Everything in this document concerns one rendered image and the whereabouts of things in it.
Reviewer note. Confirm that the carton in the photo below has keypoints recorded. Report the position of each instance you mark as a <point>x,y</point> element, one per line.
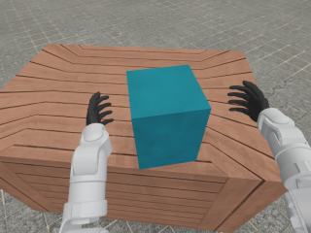
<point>169,114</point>

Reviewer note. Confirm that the pedestal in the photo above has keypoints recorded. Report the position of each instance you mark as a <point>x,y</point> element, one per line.
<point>43,112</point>

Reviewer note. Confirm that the robot right upper arm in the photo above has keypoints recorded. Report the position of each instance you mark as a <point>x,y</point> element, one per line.
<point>299,209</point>

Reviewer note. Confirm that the robot right hand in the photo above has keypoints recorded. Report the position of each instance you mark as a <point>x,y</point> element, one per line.
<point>255,101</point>

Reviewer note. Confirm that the robot left hand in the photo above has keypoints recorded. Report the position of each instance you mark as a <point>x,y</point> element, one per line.
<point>93,110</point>

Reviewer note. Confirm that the robot left forearm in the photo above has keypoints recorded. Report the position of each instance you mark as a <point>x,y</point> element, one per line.
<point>88,174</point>

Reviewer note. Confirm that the robot right forearm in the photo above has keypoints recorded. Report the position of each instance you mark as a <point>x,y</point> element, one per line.
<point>289,148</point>

